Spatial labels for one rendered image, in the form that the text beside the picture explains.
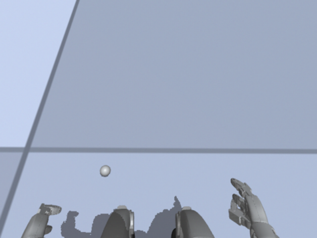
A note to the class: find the ball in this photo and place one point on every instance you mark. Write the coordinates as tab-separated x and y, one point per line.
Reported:
105	170

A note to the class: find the left robot hand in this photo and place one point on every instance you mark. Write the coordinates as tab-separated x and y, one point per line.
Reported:
37	226

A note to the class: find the right robot arm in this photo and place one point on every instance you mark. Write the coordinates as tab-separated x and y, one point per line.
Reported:
262	230

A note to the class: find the right robot hand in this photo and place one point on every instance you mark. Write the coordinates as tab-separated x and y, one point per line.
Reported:
251	210

